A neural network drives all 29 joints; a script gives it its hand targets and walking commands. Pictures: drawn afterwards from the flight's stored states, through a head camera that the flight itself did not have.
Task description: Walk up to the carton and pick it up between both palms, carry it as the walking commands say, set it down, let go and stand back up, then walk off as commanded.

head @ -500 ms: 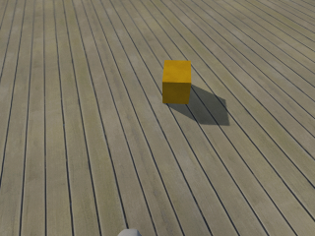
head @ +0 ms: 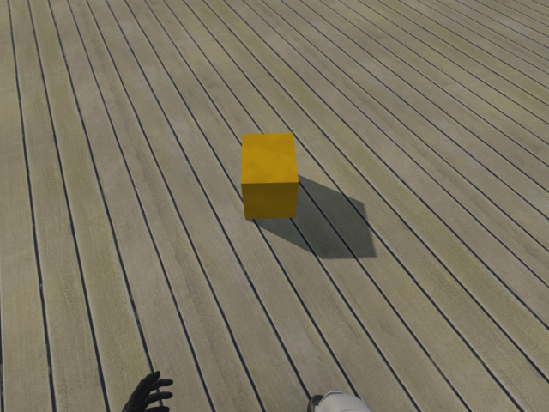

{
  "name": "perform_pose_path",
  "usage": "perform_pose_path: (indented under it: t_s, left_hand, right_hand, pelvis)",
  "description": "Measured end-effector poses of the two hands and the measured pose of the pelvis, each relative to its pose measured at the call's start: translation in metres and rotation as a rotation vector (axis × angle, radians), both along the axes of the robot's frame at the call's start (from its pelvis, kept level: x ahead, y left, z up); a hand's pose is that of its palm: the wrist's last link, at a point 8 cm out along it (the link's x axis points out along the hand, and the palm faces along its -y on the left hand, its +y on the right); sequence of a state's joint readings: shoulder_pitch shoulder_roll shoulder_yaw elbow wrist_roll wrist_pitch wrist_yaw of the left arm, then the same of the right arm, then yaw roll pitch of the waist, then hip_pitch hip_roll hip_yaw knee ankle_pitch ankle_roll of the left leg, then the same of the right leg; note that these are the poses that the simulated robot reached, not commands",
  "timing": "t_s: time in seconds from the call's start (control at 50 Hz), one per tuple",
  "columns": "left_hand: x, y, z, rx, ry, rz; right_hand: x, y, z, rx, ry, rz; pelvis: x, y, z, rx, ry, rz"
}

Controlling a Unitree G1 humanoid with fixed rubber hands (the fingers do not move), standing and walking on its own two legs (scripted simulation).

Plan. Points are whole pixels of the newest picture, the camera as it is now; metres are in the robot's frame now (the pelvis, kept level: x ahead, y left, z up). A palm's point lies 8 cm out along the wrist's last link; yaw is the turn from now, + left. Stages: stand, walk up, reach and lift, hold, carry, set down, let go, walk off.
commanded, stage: walk up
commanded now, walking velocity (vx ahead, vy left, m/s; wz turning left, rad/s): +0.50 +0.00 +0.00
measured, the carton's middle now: (269, 176) +1.07 -0.05 -0.64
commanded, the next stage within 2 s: stand in 1.76 s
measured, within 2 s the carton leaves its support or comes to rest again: neither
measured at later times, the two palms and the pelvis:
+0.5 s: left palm (123, 332) +0.28 +0.26 -0.13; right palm (407, 299) +0.28 -0.23 -0.09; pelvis +0.26 +0.03 +0.02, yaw +0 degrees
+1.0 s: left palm (161, 221) +0.50 +0.22 -0.11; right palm (388, 201) +0.52 -0.28 -0.13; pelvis +0.47 -0.03 +0.01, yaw +0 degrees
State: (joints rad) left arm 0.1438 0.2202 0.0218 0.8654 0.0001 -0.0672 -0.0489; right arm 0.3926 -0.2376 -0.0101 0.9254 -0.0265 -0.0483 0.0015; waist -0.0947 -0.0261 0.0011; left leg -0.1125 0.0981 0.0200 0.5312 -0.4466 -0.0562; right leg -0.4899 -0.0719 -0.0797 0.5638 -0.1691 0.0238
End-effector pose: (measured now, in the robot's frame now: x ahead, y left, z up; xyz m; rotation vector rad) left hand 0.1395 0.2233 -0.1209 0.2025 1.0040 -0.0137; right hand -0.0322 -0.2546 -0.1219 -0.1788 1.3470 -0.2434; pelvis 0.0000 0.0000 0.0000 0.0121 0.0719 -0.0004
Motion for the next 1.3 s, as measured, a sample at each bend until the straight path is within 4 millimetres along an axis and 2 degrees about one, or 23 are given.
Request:
perform_pose_path:
  t_s: [0.06,0.16,0.28,0.32,0.36,0.42,0.5,0.58,0.66,0.7,0.74,0.8,0.9,1.0,1.08,1.14,1.18,1.3]
  left_hand:
    - [0.015,0.0,0.005,0.022,0.011,0.048]
    - [0.014,0.014,0.013,0.055,0.1,0.151]
    - [0.011,0.027,-0.002,0.047,0.263,0.222]
    - [0.017,0.034,-0.01,0.037,0.317,0.236]
    - [0.031,0.041,-0.02,0.027,0.357,0.23]
    - [0.072,0.045,-0.019,0.019,0.366,0.187]
    - [0.143,0.037,-0.008,-0.005,0.312,0.124]
    - [0.221,0.021,-0.002,-0.025,0.24,0.067]
    - [0.303,-0.003,0.001,-0.026,0.15,0.016]
    - [0.34,-0.014,0.0,-0.01,0.092,0.006]
    - [0.368,-0.023,-0.008,0.013,0.04,0.018]
    - [0.377,-0.026,-0.003,0.034,0.064,0.059]
    - [0.373,-0.018,0.009,0.069,0.121,0.154]
    - [0.362,-0.008,0.008,0.08,0.209,0.209]
    - [0.361,0.003,-0.002,0.062,0.282,0.238]
    - [0.372,0.014,-0.015,0.037,0.319,0.233]
    - [0.387,0.017,-0.017,0.027,0.325,0.211]
    - [0.444,0.01,-0.005,0.006,0.28,0.134]
  right_hand:
    - [0.048,-0.005,-0.007,0.027,-0.014,0.046]
    - [0.141,-0.001,0.0,0.065,-0.075,0.137]
    - [0.249,0.015,0.005,0.059,-0.153,0.195]
    - [0.282,0.023,0.005,0.046,-0.18,0.206]
    - [0.306,0.03,0.005,0.023,-0.211,0.2]
    - [0.32,0.032,0.016,-0.002,-0.208,0.149]
    - [0.316,0.023,0.032,-0.041,-0.136,0.081]
    - [0.311,0.013,0.034,-0.041,-0.046,0.029]
    - [0.32,-0.001,0.024,-0.019,0.035,-0.013]
    - [0.335,-0.01,0.011,0.001,0.06,-0.019]
    - [0.357,-0.022,-0.008,0.019,0.065,-0.005]
    - [0.407,-0.031,-0.013,0.036,0.035,0.038]
    - [0.488,-0.035,-0.007,0.05,-0.01,0.118]
    - [0.552,-0.025,-0.004,0.061,-0.05,0.157]
    - [0.595,-0.011,-0.001,0.049,-0.094,0.185]
    - [0.618,0.0,0.004,0.015,-0.147,0.181]
    - [0.625,0.004,0.011,0.001,-0.166,0.159]
    - [0.62,-0.005,0.031,-0.043,-0.142,0.081]
  pelvis:
    - [0.03,-0.006,0.001,-0.002,-0.034,-0.009]
    - [0.08,-0.007,0.013,0.002,-0.054,-0.005]
    - [0.141,0.006,0.011,-0.015,-0.058,-0.006]
    - [0.164,0.015,0.007,-0.029,-0.04,-0.005]
    - [0.187,0.025,0.001,-0.042,-0.027,-0.007]
    - [0.218,0.029,0.008,-0.052,-0.021,-0.001]
    - [0.255,0.026,0.022,-0.061,-0.003,0.0]
    - [0.291,0.015,0.025,-0.057,0.001,0.005]
    - [0.331,-0.003,0.019,-0.035,0.007,0.011]
    - [0.354,-0.014,0.01,-0.017,0.01,0.011]
    - [0.376,-0.027,-0.005,0.004,-0.02,0.01]
    - [0.4,-0.036,-0.003,0.003,-0.056,0.0]
    - [0.438,-0.04,0.01,0.012,-0.075,0.002]
    - [0.469,-0.033,0.013,0.013,-0.084,0.002]
    - [0.49,-0.02,0.01,-0.006,-0.064,0.009]
    - [0.508,-0.005,0.005,-0.032,-0.047,0.013]
    - [0.518,0.0,0.008,-0.041,-0.046,0.017]
    - [0.543,-0.001,0.023,-0.055,-0.017,0.017]
